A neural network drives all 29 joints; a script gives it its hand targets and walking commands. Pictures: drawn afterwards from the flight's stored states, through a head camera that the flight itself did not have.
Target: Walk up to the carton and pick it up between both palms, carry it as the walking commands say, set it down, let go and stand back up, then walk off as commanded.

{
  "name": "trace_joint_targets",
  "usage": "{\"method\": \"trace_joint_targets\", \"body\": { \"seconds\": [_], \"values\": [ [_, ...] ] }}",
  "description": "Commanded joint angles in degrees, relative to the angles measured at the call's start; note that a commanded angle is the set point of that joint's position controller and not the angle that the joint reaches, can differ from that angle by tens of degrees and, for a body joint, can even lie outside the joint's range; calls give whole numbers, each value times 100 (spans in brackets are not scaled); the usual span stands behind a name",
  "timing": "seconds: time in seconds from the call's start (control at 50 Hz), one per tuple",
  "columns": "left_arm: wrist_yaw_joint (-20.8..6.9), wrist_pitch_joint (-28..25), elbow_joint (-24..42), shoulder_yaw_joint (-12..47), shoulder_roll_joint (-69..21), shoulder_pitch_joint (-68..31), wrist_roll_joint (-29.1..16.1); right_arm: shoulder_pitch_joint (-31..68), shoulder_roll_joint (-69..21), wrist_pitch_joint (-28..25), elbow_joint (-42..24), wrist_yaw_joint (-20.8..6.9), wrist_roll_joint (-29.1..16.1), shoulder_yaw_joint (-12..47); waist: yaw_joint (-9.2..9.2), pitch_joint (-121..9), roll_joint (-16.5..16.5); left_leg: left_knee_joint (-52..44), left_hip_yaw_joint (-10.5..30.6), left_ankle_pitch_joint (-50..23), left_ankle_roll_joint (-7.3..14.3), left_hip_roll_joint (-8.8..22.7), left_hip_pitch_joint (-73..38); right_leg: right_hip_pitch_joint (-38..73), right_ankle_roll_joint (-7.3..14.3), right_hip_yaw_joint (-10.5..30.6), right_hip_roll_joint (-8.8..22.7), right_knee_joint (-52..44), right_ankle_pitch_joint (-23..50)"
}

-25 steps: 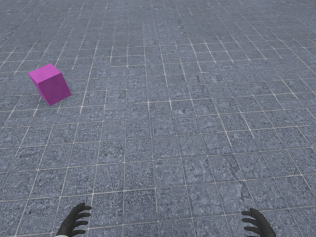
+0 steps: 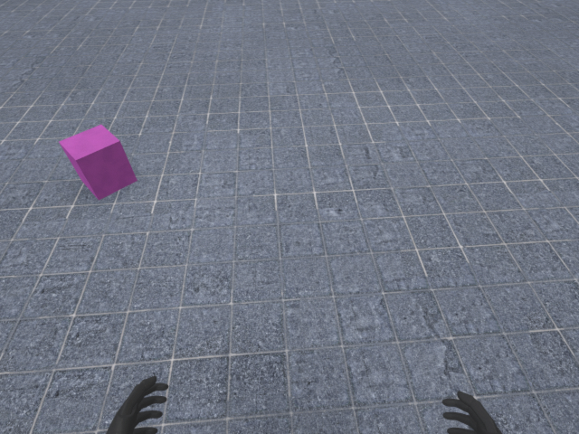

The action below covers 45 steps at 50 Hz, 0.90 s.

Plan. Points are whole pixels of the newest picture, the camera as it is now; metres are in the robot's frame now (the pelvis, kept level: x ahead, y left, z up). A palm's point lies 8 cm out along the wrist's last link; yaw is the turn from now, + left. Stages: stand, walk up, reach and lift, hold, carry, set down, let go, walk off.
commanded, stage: walk up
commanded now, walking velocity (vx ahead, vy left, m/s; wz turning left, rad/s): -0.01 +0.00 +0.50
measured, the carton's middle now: (100, 162) +1.41 +1.03 -0.62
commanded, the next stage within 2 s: none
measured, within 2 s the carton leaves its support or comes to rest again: neither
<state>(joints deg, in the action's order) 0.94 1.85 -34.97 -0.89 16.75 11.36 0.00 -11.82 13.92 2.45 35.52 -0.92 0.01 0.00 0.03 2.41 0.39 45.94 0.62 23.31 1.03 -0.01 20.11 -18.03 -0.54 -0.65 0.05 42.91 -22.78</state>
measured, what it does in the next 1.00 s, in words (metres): steps to the left, turning left: right foot, then left foot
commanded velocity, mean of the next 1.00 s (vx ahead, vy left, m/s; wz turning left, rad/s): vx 0.42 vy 0.09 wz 0.49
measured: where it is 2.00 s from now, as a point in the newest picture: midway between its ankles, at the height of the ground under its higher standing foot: (189, 333)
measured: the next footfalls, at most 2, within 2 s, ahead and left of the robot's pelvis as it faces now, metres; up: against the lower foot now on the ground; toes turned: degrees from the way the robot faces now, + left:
right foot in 0.40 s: +0.06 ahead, -0.07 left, +0.00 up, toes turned +5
left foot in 0.76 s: +0.25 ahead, +0.30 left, +0.00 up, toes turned +17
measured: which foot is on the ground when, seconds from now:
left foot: down 0.00-0.40, up 0.42-0.74, down 0.76-1.00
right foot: down 0.00-0.12, up 0.14-0.38, down 0.40-0.74, up 0.76-1.00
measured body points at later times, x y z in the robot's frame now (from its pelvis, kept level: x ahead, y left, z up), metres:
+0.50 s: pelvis +0.03 +0.05 +0.02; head +0.04 +0.03 +0.47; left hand +0.13 +0.33 -0.06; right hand +0.15 -0.18 -0.11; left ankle +0.02 +0.14 -0.66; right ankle +0.02 -0.07 -0.71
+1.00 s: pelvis +0.17 +0.19 +0.01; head +0.19 +0.19 +0.46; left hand +0.21 +0.46 -0.10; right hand +0.32 -0.03 -0.11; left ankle +0.21 +0.29 -0.71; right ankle +0.18 +0.06 -0.69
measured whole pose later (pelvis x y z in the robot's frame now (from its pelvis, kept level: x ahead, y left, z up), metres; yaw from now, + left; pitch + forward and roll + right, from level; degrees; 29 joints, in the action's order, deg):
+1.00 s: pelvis +0.17 +0.19 +0.01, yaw +20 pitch -2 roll +0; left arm -2.3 1.7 -40.8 -2.4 13.6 12.5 0.0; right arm -19.4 13.9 1.8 37.6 -2.0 0.0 0.0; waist -3.0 4.6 -0.4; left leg 36.2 0.6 13.0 3.0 -4.0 20.9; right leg -16.1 -2.7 -5.4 4.2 48.0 -32.2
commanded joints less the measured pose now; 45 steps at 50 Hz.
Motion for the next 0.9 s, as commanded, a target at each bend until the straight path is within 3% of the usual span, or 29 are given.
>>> {"method": "trace_joint_targets", "body": {
  "seconds": [0.0,0.04,0.08,0.1,0.12,0.14,0.16,0.18,0.24,0.26,0.28,0.3,0.32,0.34,0.36,0.38,0.4,0.42,0.48,0.6,0.66,0.7,0.72,0.74,0.76,0.78,0.8,0.84,0.88],
  "values": [
    [150,98,193,-541,1286,425,60,38,866,62,-368,-12,75,-477,257,-667,-797,804,-160,1109,-233,-22,1373,1456,1193,1531,2528,-1377,3273],
    [137,136,150,-578,1359,258,106,84,851,108,-376,-46,72,-439,231,-507,-1073,601,-188,1374,-245,192,1282,1299,1157,1487,2609,-1527,2821],
    [99,163,248,-563,1254,-582,134,-748,790,52,-195,-75,103,-408,-384,-625,-1239,-632,-111,339,74,304,-50,105,576,673,2011,-821,1890],
    [55,186,381,-486,974,-1101,136,-1222,1055,46,115,-34,134,-443,-655,-570,17,-1497,494,-697,261,337,-589,-619,251,-36,1100,373,831],
    [10,170,625,-451,596,-1162,151,-1523,1708,15,171,-11,175,-613,-719,-433,2170,-2589,3182,-1565,646,1671,-964,-1895,-11,-285,-54,1918,-1290],
    [51,176,561,-359,619,-1017,175,-1467,1838,98,131,-154,165,-624,-782,-746,2300,-3664,3839,2073,921,1435,-922,-1797,-70,61,-70,2221,-1380],
    [14,134,525,-415,701,-1129,205,-690,1713,205,-188,-238,148,-518,-632,-169,2101,-3979,3766,3515,872,1279,-281,-1716,-211,-173,-50,2235,-1336],
    [51,123,371,-425,767,-1143,191,-418,1576,229,-339,-266,154,-511,-505,375,1458,-4104,3732,3335,906,1094,229,-1465,-273,-224,-4,2177,-1098],
    [-50,-79,204,-339,541,-667,173,-895,1383,46,-48,-172,141,-458,-535,-6,1278,-4116,3435,1534,683,746,-622,-721,-337,-176,-209,959,-716],
    [-68,-148,66,-299,518,-481,163,-993,1406,-16,66,-164,100,-515,-511,-449,742,-3961,3179,825,590,652,-1078,-458,-264,-214,-221,477,-654],
    [-72,-183,69,-265,448,-442,141,-981,1370,-76,133,-165,111,-499,-579,-515,809,-3716,3002,326,719,704,-1474,-495,-265,-207,-146,60,-763],
    [-21,-215,-3,-290,464,-245,89,-1050,1284,-103,166,-167,70,-436,-528,-740,745,-3519,2891,-365,556,499,-1357,218,-270,-163,-171,-661,-766],
    [17,-216,-11,-292,450,1,77,-918,1169,-92,83,-187,95,-433,-314,-785,822,-3378,2504,-655,327,378,-669,1143,-169,-222,-65,-1381,-533],
    [96,-238,-327,-349,485,846,73,-249,1084,-119,-45,-177,37,-442,199,-867,609,-3111,2076,-770,36,97,368,2679,-38,-73,75,-2244,134],
    [173,-242,-570,-433,803,1575,101,134,917,-145,-251,-196,22,-461,656,-1054,72,-2436,1405,-158,-242,-296,1641,4274,144,248,734,-3122,402],
    [251,-234,-690,-604,1304,1906,183,262,626,-206,-427,-193,-33,-420,988,-1006,-1360,-542,1018,306,-95,-607,2971,4736,352,1779,2126,-3240,-343],
    [323,-235,-508,-729,1597,1594,230,377,598,-237,-625,-215,33,-395,1028,-757,-1776,819,614,548,-25,-257,3869,4457,899,2693,3271,-3094,-627],
    [265,-260,-540,-636,1429,1232,248,470,730,-245,-492,-206,97,-459,757,-407,-921,1351,731,371,-78,202,3553,3388,968,2396,3178,-3022,-874],
    [204,-393,-395,-556,1054,708,249,-198,804,-197,-452,-272,149,-536,329,-367,-499,2149,614,-344,-212,367,3169,2715,728,1264,2598,-3064,-344],
    [123,-455,-499,-603,1182,582,215,221,720,-63,-595,-485,177,-430,148,127,-843,933,232,-638,-291,801,2671,2327,395,171,2565,-2581,1726],
    [-83,-417,-459,-622,1122,20,204,-253,467,-91,-214,-509,113,-325,-381,96,-1537,27,-514,-513,-67,651,524,892,170,-696,2082,-2620,1338],
    [-169,-399,-415,-698,1233,-430,172,-1581,673,-207,227,-338,143,-486,-876,-597,-1016,-460,-1007,-357,52,217,-876,614,179,-879,1685,-832,1793],
    [-184,-393,-330,-583,970,-340,203,-2224,1057,-284,511,-221,172,-624,-1107,-1081,230,-463,-660,129,324,-219,-1813,154,107,-1071,1152,975,1799],
    [-249,-355,10,-492,582,-760,239,-3060,1622,-354,626,-128,250,-795,-1378,-654,2159,-1928,1772,1741,602,924,-1877,-1475,78,-824,318,3151,-1048],
    [-329,-353,420,-341,302,-761,224,-2785,2149,-386,435,-89,123,-839,-1062,-174,3080,-4051,5076,3585,879,1974,-1002,-2474,26,-228,-263,3771,-1802],
    [-340,-344,373,-359,477,-691,193,-2055,1844,-339,317,-61,86,-713,-716,219,1929,-4399,5277,3842,964,1827,-238,-2061,151,307,85,3513,-1131],
    [-360,-362,243,-362,446,-372,195,-1390,1664,-284,191,-46,80,-663,-430,287,1316,-4231,4827,3461,992,1715,129,-1625,110,190,157,3296,-880],
    [-372,-341,-61,-310,311,-74,255,-626,1362,-283,-20,-22,119,-562,-188,-88,1118,-3802,3674,2384,790,1264,594,-774,-46,-78,229,2586,-669],
    [-346,-300,-263,-305,316,-107,233,-737,1375,-313,110,21,134,-584,-223,-296,1186,-3717,3374,1699,773,1042,479,-153,-98,-118,167,1737,-821]
  ]
}}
